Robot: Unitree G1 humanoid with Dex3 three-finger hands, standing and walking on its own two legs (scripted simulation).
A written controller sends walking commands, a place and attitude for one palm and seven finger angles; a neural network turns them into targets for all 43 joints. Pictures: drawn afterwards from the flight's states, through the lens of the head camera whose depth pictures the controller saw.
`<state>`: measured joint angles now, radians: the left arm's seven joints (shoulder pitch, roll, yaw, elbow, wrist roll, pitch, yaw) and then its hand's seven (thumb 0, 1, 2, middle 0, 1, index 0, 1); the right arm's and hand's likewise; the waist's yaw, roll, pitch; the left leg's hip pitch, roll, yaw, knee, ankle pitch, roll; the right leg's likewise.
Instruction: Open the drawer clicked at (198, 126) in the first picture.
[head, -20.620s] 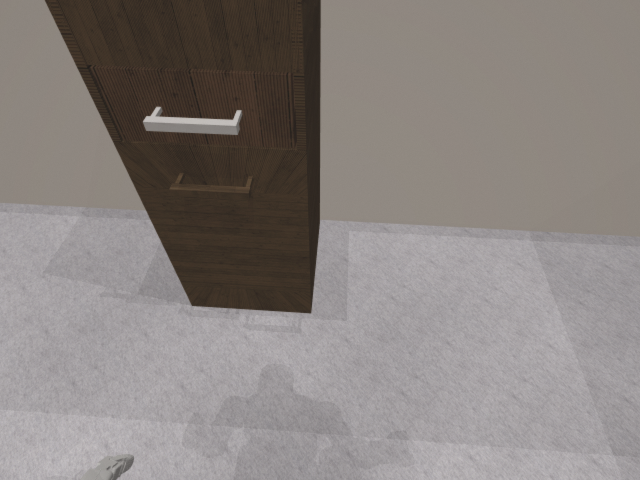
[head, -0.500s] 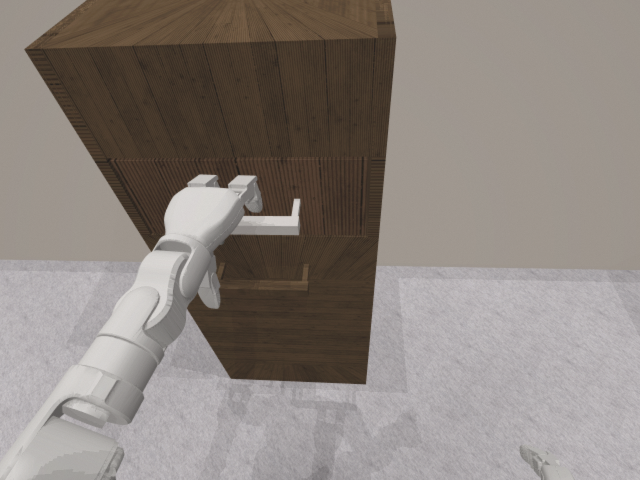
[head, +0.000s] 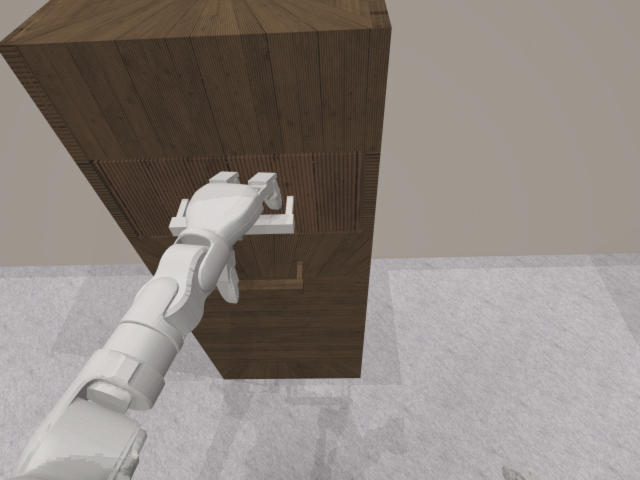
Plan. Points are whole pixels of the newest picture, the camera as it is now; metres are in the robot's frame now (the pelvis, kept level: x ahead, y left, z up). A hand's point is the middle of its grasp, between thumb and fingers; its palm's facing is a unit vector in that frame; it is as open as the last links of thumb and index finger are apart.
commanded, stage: move the hooked fingers above the handle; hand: left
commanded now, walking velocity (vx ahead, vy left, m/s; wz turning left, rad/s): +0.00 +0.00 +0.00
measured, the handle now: (235, 214) +0.48 +0.15 +0.04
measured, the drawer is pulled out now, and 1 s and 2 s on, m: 0.00 0.00 0.00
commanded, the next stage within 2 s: lower the fingers behind the handle in 0.24 s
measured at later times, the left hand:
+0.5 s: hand (192, 245) +0.40 +0.19 +0.07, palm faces -0.12 -0.05 -0.99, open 13.8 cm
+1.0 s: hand (210, 242) +0.42 +0.18 +0.05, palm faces -0.11 -0.07 -0.99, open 13.7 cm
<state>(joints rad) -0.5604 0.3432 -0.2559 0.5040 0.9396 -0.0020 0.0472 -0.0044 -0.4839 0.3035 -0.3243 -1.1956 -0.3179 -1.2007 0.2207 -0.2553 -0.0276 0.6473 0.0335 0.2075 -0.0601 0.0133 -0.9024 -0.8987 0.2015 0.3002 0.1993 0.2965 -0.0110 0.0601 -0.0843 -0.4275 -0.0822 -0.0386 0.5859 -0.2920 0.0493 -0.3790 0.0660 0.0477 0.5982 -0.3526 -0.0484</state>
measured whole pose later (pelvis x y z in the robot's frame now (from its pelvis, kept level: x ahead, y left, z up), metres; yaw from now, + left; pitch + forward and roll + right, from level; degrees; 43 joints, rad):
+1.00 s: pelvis +0.01 -0.01 +0.00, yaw -1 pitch +10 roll +1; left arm -0.57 0.37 -0.15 0.72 0.97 0.13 0.10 0.00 -0.48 0.30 -0.32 -1.20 -0.33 -1.23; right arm 0.25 -0.24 -0.01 0.66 0.04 0.23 -0.06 0.01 -0.90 -0.90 0.20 0.30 0.20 0.30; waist -0.03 0.06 -0.14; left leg -0.47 -0.06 -0.03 0.60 -0.31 0.03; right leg -0.42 0.09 0.06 0.61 -0.36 -0.06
